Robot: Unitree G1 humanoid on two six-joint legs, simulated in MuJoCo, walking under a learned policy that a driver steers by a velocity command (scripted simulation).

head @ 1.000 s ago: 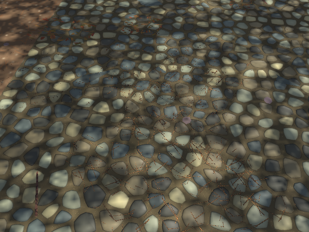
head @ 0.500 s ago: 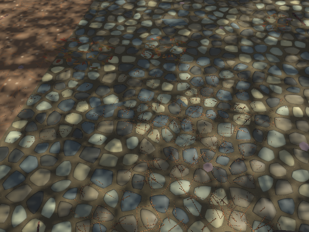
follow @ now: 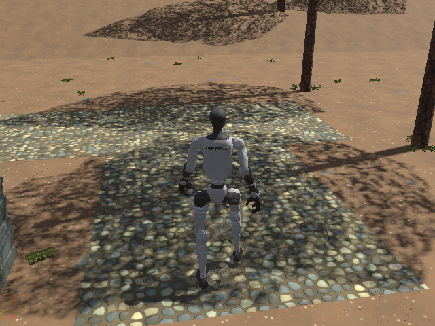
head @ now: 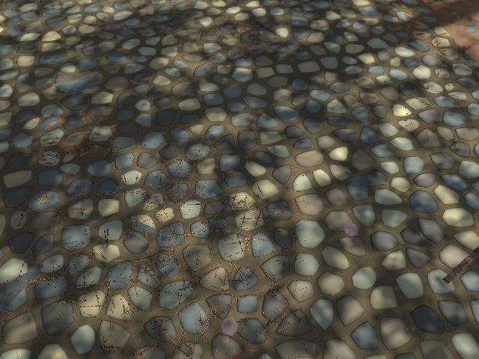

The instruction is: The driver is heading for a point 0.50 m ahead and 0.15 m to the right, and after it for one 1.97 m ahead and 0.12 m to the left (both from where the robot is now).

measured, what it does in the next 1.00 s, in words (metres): walks ahead: right foot, then left foot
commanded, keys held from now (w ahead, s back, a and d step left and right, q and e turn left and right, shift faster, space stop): w+e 0.48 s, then q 0.52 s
